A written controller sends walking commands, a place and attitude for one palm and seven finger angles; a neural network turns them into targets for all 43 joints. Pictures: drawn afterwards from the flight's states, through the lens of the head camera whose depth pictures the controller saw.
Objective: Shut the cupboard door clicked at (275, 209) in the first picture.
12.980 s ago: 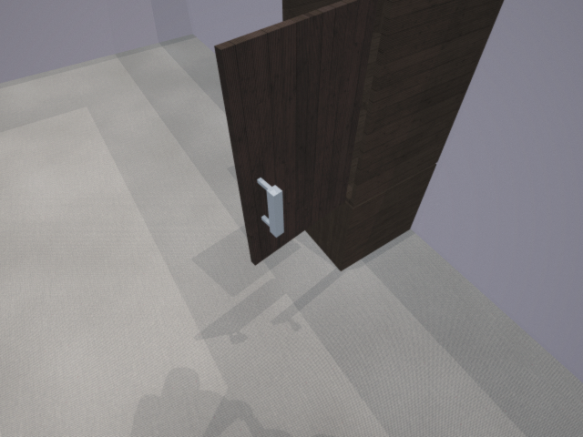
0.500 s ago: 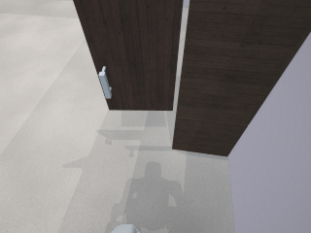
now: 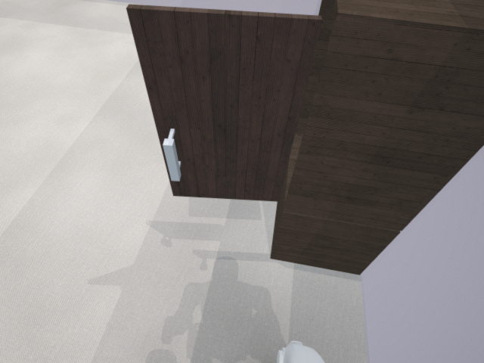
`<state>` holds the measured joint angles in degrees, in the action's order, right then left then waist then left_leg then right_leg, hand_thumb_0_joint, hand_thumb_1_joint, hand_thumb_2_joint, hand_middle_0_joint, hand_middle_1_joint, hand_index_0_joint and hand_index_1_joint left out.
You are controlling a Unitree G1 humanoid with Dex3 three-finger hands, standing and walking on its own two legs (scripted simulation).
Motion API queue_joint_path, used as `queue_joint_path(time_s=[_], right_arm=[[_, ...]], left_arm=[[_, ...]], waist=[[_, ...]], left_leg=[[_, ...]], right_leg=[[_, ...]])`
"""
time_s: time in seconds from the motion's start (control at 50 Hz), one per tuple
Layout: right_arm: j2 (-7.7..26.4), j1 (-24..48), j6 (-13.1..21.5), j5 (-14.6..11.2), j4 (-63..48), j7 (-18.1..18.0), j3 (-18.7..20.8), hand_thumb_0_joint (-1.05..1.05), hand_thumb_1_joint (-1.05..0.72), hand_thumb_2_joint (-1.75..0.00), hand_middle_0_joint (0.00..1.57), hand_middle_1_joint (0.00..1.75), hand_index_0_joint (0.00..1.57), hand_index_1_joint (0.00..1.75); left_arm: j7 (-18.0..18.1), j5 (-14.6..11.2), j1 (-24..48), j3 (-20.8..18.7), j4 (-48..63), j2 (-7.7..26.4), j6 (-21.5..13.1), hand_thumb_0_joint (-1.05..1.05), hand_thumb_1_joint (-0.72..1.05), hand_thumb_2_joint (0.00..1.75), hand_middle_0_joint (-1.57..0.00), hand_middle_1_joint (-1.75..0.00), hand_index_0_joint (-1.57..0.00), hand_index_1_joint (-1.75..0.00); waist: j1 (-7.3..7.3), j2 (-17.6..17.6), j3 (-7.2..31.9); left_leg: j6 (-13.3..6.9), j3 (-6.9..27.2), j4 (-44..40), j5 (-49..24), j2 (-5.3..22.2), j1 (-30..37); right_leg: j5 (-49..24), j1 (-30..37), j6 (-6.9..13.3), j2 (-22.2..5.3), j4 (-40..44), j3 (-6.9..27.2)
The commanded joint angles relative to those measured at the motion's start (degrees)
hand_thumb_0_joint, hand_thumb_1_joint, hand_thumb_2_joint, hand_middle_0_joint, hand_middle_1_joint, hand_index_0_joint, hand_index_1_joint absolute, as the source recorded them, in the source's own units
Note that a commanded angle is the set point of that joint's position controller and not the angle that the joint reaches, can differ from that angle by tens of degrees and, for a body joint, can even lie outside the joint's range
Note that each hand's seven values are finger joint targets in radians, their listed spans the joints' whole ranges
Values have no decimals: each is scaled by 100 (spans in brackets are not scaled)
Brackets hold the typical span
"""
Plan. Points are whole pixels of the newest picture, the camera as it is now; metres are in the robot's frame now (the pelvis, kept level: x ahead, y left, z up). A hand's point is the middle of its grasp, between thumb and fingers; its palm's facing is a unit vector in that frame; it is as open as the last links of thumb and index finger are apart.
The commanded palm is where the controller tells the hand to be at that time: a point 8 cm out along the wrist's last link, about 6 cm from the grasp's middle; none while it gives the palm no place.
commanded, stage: take the last steps up to it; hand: left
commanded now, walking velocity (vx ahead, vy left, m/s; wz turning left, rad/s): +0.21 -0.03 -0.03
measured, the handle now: (174, 155) +0.62 +0.22 -0.12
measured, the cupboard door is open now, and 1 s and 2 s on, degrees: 98 98 98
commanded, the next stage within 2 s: come to a stop and stand still in 0.18 s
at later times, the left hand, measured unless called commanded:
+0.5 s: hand (164, 357) +0.16 +0.15 -0.18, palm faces +0.08 -0.98 -0.20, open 7.2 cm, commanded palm none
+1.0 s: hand (171, 361) +0.15 +0.14 -0.17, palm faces +0.03 -0.97 -0.25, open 7.4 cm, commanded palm none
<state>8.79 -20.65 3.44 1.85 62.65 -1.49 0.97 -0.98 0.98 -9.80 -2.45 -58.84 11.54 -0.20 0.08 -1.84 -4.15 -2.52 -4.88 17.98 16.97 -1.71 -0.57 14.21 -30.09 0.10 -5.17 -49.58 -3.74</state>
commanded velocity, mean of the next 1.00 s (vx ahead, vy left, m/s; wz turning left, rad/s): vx -0.02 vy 0.01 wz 0.00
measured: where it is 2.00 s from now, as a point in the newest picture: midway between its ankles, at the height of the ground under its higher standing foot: outside the picture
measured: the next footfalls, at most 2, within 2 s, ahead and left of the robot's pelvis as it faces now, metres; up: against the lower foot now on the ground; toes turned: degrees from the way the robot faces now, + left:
right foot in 0.14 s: +0.17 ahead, -0.12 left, +0.00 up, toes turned -7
left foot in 0.52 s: +0.22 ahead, +0.09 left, +0.00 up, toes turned +4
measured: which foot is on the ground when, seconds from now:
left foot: down 0.00-0.14, up 0.16-0.50, down 0.52-0.92, up 0.94-1.00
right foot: up 0.00-0.12, down 0.14-0.58, up 0.60-0.88, down 0.90-1.00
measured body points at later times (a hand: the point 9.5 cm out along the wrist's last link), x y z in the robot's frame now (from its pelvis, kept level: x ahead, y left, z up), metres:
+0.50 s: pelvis +0.13 -0.03 +0.00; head +0.15 -0.02 +0.45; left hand +0.15 +0.21 -0.16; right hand +0.19 -0.26 -0.16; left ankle +0.18 +0.09 -0.74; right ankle +0.13 -0.12 -0.74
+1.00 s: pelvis +0.12 -0.05 -0.01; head +0.13 -0.07 +0.44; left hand +0.15 +0.19 -0.15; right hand +0.15 -0.30 -0.17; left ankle +0.15 +0.08 -0.73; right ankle +0.07 -0.16 -0.74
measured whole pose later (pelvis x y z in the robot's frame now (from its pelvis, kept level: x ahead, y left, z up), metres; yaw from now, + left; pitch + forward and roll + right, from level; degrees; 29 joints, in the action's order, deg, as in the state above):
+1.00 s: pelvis +0.12 -0.05 -0.01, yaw -1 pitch +0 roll +1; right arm 12.0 -11.7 -3.3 1.5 60.5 -0.3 3.2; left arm 1.4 1.0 -14.7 -1.8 -58.5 9.9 0.8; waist -0.1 1.4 -2.2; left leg 1.5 -1.8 37.2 19.6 1.6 -20.6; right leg 20.0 -9.3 0.6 -1.4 -29.4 -2.2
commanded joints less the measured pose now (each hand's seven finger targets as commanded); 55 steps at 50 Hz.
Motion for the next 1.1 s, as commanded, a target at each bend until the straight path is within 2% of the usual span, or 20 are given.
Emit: queue_joint_path(time_s=[0.0,0.04,0.08,0.1,0.12,0.16,0.26,0.32,0.42,0.46,0.5,0.58,0.66,0.82,0.84,0.86,0.88,0.9,0.94,1.08], right_arm=[[826,-558,23,6,-11,-65,146,0,-90,-90,20,30,20,30],[845,-549,-9,3,47,-68,147,0,-90,-90,20,30,20,30],[800,-453,-25,-62,73,-57,143,0,-90,-90,20,30,20,30],[595,-473,-16,-123,-25,-18,129,0,-90,-90,20,30,20,30],[496,-569,-49,-190,-143,-33,146,0,-90,-90,20,30,20,30],[582,-1,-125,-154,-191,9,219,0,-90,-90,20,30,20,30],[94,-329,-345,-35,-22,108,175,0,-90,-90,20,30,20,30],[-138,-195,-348,-93,-17,90,113,0,-90,-90,20,30,20,30],[105,163,-402,-150,-188,31,130,0,-90,-90,20,30,20,30],[387,104,-415,-152,-190,3,193,0,-90,-90,20,30,20,30],[808,264,-361,-117,-313,-42,239,0,-90,-90,20,30,20,30],[1009,632,-418,-80,-488,-162,232,0,-90,-90,20,30,20,30],[1195,692,-429,-45,-627,-242,312,0,-90,-90,20,30,20,30],[1184,1039,-473,-59,-689,-113,386,0,-90,-90,20,30,20,30],[959,1023,-499,-110,-705,-71,364,0,-90,-90,20,30,20,30],[551,1119,-539,-156,-795,-15,297,0,-90,-90,20,30,20,30],[595,1371,-572,-103,-892,60,253,0,-90,-90,20,30,20,30],[589,1304,-567,-77,-863,121,258,0,-90,-90,20,30,20,30],[525,1115,-542,-26,-597,133,250,0,-90,-90,20,30,20,30],[556,623,-317,-113,-333,54,166,0,-90,-90,20,30,20,30]], left_arm=[[-36,3,538,6,498,201,-118,0,90,90,-20,-30,-20,-30],[-41,4,351,-33,448,233,-107,0,90,90,-20,-30,-20,-30],[-14,19,-672,-148,145,479,-163,0,90,90,-20,-30,-20,-30],[52,47,-1402,-271,-72,925,-234,0,90,90,-20,-30,-20,-30],[93,-19,-1835,-338,-170,1302,-241,0,90,90,-20,-30,-20,-30],[175,-74,-1004,-256,82,921,-228,0,90,90,-20,-30,-20,-30],[205,-37,-326,-87,208,322,-347,0,90,90,-20,-30,-20,-30],[225,4,-438,-92,117,253,-384,0,90,90,-20,-30,-20,-30],[295,-22,-502,-113,-21,575,-253,0,90,90,-20,-30,-20,-30],[310,-44,-487,-100,-48,574,-164,0,90,90,-20,-30,-20,-30],[338,-59,-745,-53,-10,301,-44,0,90,90,-20,-30,-20,-30],[317,-54,-805,-57,12,320,196,0,90,90,-20,-30,-20,-30],[290,-37,-781,-161,169,409,277,0,90,90,-20,-30,-20,-30],[219,-11,-1216,-127,208,209,204,0,90,90,-20,-30,-20,-30],[241,32,-1354,-149,157,391,161,0,90,90,-20,-30,-20,-30],[275,73,-1206,-180,171,779,93,0,90,90,-20,-30,-20,-30],[285,38,-816,-148,309,935,51,0,90,90,-20,-30,-20,-30],[273,36,-477,-103,412,909,32,0,90,90,-20,-30,-20,-30],[276,17,-326,-87,347,756,-61,0,90,90,-20,-30,-20,-30],[276,-22,-751,-143,33,847,-155,0,90,90,-20,-30,-20,-30]], waist=[[217,863,-201],[65,712,-226],[-432,271,211],[-690,-733,674],[-704,-1483,1111],[-454,-505,344],[140,-468,181],[92,1,331],[15,-462,597],[91,-577,561],[-55,592,563],[-39,1341,116],[47,874,785],[-141,855,941],[-202,180,816],[-133,-1176,438],[-177,-1307,16],[-73,-707,-74],[-10,-975,-271],[-128,-469,308]], left_leg=[[-611,656,-186,-3274,1604,-143],[-548,572,104,-3214,1554,-466],[-278,365,1379,-2703,1147,-1208],[-1,5,2720,-1392,584,-2304],[226,-109,4572,1956,52,-2972],[184,600,5191,1277,593,-3186],[403,326,3974,268,812,-2283],[545,194,2787,163,620,-2024],[593,182,1498,-288,334,-1517],[479,297,826,-1378,497,-910],[-57,1150,657,-3438,1506,-693],[-674,1578,-34,-3470,1970,-1450],[-1030,1544,411,-4286,2190,-641],[-389,1060,487,-1242,1525,-1444],[-56,790,813,-221,1042,-1955],[387,251,1413,736,378,-2452],[443,378,1921,1053,365,-2246],[407,453,2037,897,394,-1899],[395,428,2217,276,353,-1935],[461,270,657,-629,280,-1394]], right_leg=[[78,303,153,123,911,-193],[-109,1046,203,304,1280,-304],[-593,2847,310,350,1928,-145],[-1045,4107,725,-668,2209,1164],[-1287,4393,1472,-2139,3089,2847],[34,2919,1428,-1804,3703,2512],[-600,1433,1000,-1095,4006,691],[-2235,1689,1012,-1014,3683,548],[-3776,2127,873,-975,2772,511],[-2883,1795,564,-807,2465,435],[-877,1409,123,-171,2058,101],[1528,1411,-10,291,661,86],[1855,746,-34,387,-691,491],[433,2302,-14,442,2116,55],[214,2690,68,165,3026,512],[949,2336,438,-904,3789,1856],[1500,1370,778,-1450,4194,2187],[1816,987,915,-1398,4179,1889],[806,1122,744,-971,3872,1617],[-2886,2619,610,-963,2576,1097]])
